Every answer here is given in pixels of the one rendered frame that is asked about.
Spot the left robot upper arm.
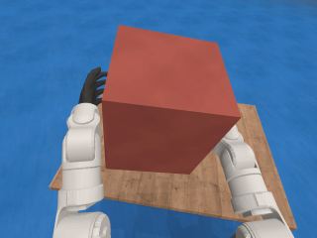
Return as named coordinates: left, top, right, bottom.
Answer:
left=53, top=211, right=111, bottom=238

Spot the left robot hand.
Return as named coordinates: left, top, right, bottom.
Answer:
left=78, top=66, right=108, bottom=106

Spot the robot left forearm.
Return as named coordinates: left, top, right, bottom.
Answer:
left=53, top=102, right=104, bottom=237

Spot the robot right forearm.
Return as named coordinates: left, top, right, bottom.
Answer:
left=212, top=124, right=294, bottom=238

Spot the right robot upper arm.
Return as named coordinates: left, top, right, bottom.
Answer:
left=236, top=218, right=293, bottom=238

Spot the table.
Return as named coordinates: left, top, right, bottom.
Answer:
left=49, top=93, right=297, bottom=238

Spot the carton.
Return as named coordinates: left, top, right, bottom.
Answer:
left=101, top=25, right=242, bottom=175

